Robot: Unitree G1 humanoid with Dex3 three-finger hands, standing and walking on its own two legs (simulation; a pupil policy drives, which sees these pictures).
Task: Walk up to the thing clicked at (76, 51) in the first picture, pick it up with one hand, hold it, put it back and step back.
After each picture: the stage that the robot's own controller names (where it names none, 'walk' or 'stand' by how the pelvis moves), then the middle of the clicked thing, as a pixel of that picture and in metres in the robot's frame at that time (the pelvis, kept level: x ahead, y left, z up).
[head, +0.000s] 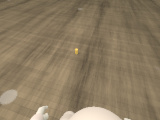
stand; (76, 51) +1.33 +0.26 -0.72
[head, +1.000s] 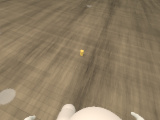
walk; (81, 52) +1.21 +0.13 -0.70
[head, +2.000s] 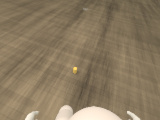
walk; (75, 70) +0.77 +0.15 -0.71
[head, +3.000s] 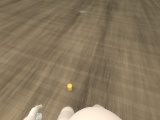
walk; (69, 87) +0.48 +0.20 -0.70
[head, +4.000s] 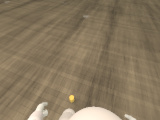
stand; (71, 98) +0.34 +0.17 -0.71
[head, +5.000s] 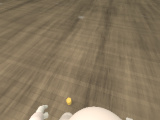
stand; (69, 101) +0.31 +0.20 -0.72
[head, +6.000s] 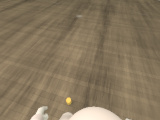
stand; (68, 101) +0.31 +0.20 -0.72
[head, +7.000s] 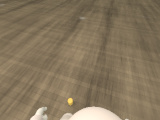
stand; (70, 101) +0.32 +0.18 -0.73
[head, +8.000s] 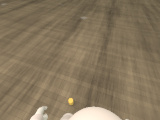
stand; (70, 101) +0.32 +0.17 -0.73
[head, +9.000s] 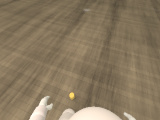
go down; (72, 96) +0.33 +0.17 -0.72
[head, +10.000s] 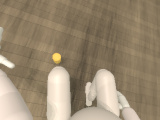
go down; (57, 58) +0.42 +0.21 -0.29
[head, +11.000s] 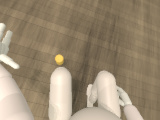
close in; (59, 60) +0.41 +0.21 -0.29
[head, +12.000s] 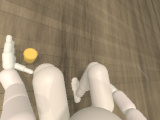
close in; (30, 56) +0.39 +0.25 -0.22
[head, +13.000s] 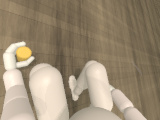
close; (23, 55) +0.39 +0.26 -0.22
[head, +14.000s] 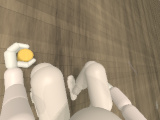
lift; (24, 56) +0.37 +0.25 -0.23
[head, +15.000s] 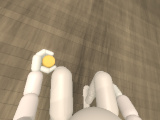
lift; (48, 63) +0.33 +0.27 -0.09
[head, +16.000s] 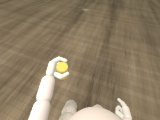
hold; (62, 71) +0.32 +0.17 +0.05
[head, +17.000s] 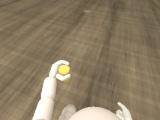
hold; (64, 73) +0.32 +0.17 +0.02
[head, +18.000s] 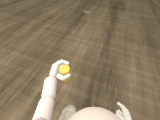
hold; (65, 73) +0.32 +0.17 +0.02
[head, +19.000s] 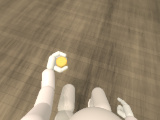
crouch; (62, 64) +0.38 +0.18 -0.05
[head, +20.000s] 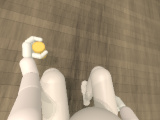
lower; (40, 50) +0.44 +0.26 -0.13
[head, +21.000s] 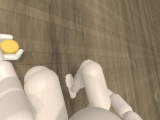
lower; (10, 49) +0.42 +0.29 -0.23
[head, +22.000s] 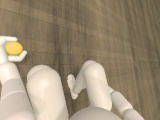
lower; (14, 51) +0.41 +0.29 -0.22
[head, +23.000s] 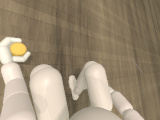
lower; (18, 52) +0.40 +0.29 -0.21
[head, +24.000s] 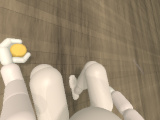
rest; (19, 53) +0.40 +0.29 -0.22
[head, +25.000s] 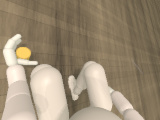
open; (23, 55) +0.40 +0.27 -0.23
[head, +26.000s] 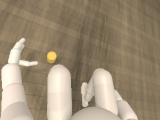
stand; (51, 57) +0.41 +0.24 -0.26
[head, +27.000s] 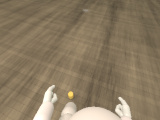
stand; (70, 95) +0.35 +0.15 -0.64
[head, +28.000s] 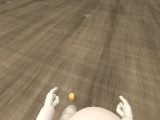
stand; (71, 96) +0.37 +0.17 -0.67
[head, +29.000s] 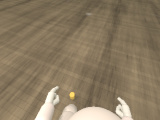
stand; (72, 95) +0.36 +0.16 -0.67
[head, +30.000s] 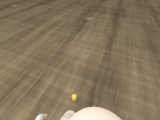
stand; (74, 97) +0.38 +0.16 -0.72
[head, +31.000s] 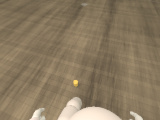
walk; (75, 83) +0.48 +0.18 -0.70
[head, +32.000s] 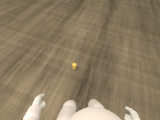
walk; (74, 66) +0.74 +0.19 -0.70
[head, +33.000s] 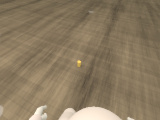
stand; (79, 63) +0.98 +0.17 -0.71
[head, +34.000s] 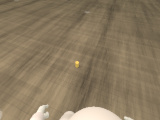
stand; (77, 64) +0.98 +0.19 -0.73
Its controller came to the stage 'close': yes
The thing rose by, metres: 0.72
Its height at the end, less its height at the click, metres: +0.00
